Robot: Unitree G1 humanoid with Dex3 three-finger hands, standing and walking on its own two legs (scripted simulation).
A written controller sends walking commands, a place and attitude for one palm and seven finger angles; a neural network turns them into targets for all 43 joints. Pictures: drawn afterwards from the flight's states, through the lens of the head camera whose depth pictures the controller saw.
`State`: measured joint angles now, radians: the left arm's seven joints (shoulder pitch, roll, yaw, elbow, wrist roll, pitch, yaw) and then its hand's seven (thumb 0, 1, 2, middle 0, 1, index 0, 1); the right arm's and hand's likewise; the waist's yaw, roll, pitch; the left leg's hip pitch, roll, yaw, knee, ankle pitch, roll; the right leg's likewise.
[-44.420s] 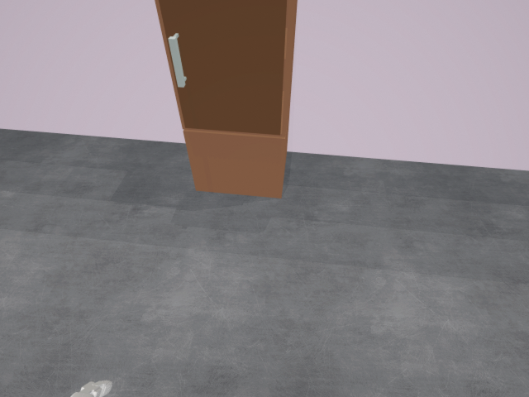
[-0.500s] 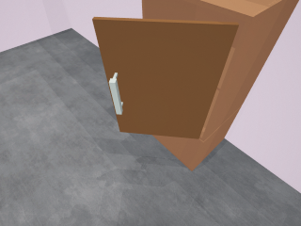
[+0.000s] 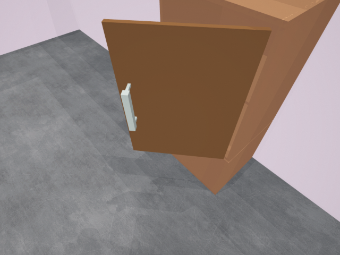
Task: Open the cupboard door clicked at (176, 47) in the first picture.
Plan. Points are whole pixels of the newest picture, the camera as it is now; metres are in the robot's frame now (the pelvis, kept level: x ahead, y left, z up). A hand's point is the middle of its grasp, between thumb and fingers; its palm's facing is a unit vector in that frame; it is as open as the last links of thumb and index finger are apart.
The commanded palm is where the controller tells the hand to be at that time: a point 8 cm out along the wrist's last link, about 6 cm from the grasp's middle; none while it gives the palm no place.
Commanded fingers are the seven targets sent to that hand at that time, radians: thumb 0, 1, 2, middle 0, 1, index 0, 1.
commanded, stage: look again from close up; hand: left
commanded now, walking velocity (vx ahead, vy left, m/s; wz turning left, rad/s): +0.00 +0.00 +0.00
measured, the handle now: (130, 108) +0.57 +0.18 -0.03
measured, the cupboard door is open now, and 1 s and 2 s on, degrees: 41 41 41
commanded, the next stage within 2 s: raise the hand with hooked fingers in 0.02 s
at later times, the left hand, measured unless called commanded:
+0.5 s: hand (95, 248) +0.15 +0.18 -0.05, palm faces -0.05 -1.00 -0.03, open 8.4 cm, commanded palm +0.12 +0.25 -0.06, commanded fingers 0.00 0.43 0.70 -0.23 -0.60 -0.23 -0.60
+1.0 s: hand (70, 235) +0.17 +0.24 -0.04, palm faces -0.01 -1.00 -0.04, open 11.3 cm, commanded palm +0.14 +0.29 -0.04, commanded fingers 0.00 -0.15 0.45 -0.28 -0.98 -0.28 -0.98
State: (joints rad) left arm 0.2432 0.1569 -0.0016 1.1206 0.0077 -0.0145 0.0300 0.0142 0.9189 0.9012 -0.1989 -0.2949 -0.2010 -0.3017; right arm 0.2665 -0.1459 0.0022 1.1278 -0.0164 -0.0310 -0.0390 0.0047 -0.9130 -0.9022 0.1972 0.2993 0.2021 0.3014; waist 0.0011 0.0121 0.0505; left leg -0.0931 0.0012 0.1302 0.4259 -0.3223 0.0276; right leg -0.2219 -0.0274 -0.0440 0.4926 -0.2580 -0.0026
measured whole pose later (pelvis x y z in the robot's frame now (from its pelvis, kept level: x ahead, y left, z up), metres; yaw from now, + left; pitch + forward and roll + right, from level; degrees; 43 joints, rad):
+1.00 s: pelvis -0.07 +0.00 -0.08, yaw +3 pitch +15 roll -2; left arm 0.23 0.32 0.32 0.15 -0.35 -0.32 -0.45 0.01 0.07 0.55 -0.26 -0.83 -0.26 -0.83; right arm 0.31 -0.23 0.04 0.54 0.02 -0.24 -0.03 0.02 -0.90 -0.90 0.20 0.30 0.21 0.30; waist -0.02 0.03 -0.11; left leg -0.87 0.03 0.05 1.14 -0.53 0.05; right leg -0.92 -0.05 -0.10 1.07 -0.41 -0.01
